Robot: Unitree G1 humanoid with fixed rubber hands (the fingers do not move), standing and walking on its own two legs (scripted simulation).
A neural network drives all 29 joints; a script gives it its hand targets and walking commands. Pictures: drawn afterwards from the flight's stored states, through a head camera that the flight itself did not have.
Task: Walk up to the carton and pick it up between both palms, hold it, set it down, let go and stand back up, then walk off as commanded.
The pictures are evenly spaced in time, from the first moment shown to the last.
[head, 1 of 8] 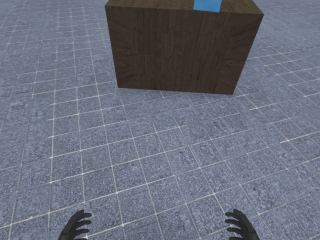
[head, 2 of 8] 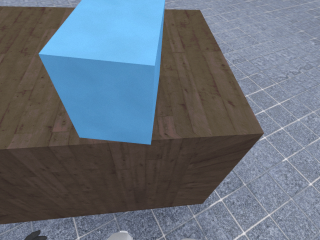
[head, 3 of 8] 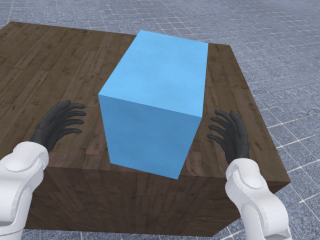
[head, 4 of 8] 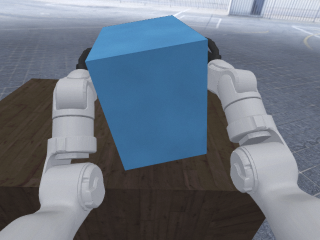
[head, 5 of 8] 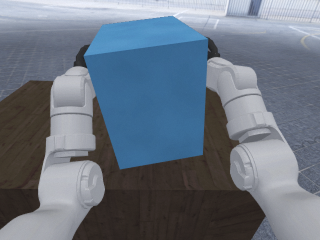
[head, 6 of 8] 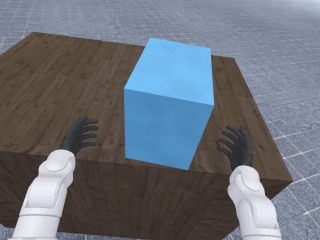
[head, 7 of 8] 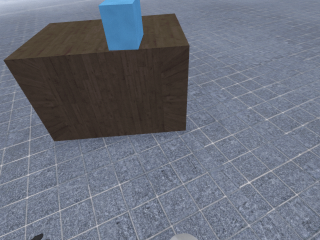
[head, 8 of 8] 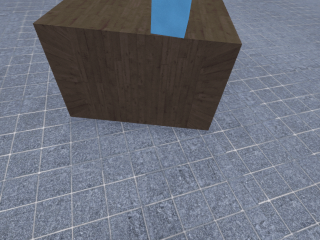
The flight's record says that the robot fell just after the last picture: no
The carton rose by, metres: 0.21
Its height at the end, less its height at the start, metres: +0.00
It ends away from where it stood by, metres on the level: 0.01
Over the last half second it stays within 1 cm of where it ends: yes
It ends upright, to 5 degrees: yes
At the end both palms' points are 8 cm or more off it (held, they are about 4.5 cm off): yes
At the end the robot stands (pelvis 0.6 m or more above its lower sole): yes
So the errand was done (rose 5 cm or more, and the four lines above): yes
